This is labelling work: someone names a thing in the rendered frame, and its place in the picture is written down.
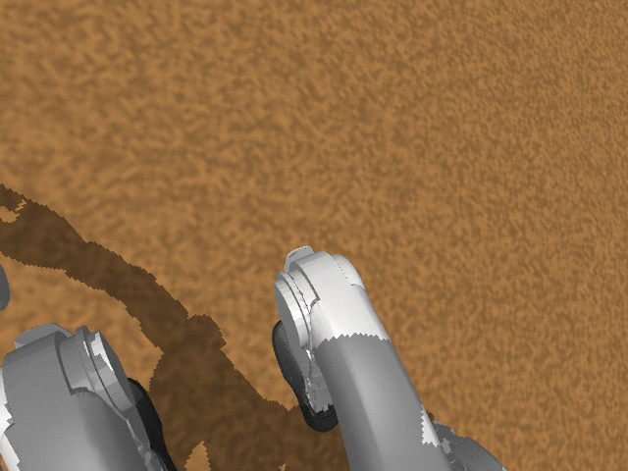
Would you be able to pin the right robot foot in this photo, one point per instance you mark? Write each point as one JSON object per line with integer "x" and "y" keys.
{"x": 322, "y": 421}

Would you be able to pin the right robot hand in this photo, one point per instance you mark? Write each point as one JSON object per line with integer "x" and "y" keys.
{"x": 465, "y": 454}

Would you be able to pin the left robot foot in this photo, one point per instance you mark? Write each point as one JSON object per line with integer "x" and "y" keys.
{"x": 152, "y": 425}

